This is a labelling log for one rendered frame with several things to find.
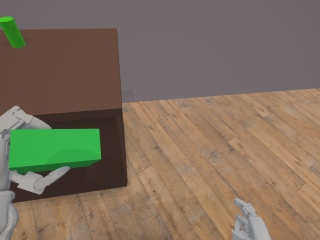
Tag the robot right hand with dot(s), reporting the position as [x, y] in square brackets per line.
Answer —
[254, 227]

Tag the robot left hand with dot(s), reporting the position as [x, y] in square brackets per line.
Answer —
[17, 119]

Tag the table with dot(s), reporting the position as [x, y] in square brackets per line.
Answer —
[69, 79]

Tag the robot left forearm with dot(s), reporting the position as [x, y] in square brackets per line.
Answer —
[8, 214]

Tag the sponge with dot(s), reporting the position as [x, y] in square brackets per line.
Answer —
[38, 150]

